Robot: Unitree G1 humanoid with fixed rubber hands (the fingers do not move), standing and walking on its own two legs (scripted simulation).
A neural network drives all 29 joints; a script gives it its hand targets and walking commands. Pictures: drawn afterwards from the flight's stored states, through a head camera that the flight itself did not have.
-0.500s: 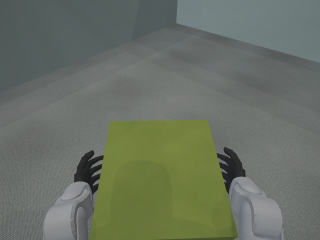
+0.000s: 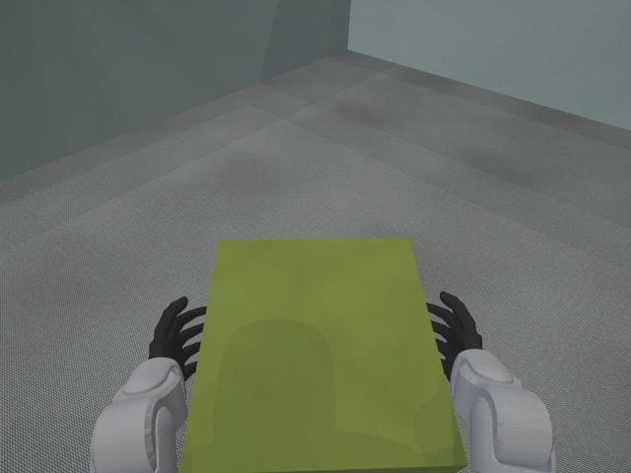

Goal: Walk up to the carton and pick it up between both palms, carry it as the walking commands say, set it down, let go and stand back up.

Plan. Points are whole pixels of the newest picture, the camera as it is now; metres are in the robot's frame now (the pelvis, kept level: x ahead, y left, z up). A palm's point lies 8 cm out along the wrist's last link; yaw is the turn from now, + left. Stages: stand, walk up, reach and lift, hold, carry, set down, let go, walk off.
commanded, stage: carry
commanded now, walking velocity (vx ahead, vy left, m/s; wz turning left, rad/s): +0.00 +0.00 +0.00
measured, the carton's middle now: (315, 376) +0.27 +0.00 +0.00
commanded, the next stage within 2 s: hold in 0.58 s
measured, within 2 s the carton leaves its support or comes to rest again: neither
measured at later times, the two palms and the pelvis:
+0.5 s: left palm (156, 371) +0.24 +0.18 +0.08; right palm (452, 362) +0.24 -0.15 +0.08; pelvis -0.01 +0.01 +0.00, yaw +0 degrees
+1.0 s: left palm (159, 409) +0.21 +0.18 +0.04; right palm (448, 401) +0.22 -0.15 +0.04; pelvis -0.04 +0.01 +0.00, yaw -3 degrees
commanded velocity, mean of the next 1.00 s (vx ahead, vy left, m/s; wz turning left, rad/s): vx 0.00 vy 0.00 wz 0.00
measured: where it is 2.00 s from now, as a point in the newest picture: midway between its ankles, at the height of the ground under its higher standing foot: outside the picture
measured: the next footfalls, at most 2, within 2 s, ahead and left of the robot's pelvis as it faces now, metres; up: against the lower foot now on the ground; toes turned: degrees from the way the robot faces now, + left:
none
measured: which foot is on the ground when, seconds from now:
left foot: down 0.00-1.00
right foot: down 0.00-1.00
